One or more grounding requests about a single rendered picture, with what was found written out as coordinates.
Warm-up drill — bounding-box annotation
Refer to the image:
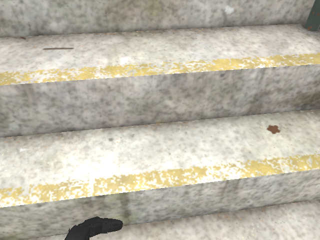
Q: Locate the robot left hand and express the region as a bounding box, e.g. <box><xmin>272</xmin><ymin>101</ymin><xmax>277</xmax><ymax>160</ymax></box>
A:
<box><xmin>64</xmin><ymin>216</ymin><xmax>123</xmax><ymax>240</ymax></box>

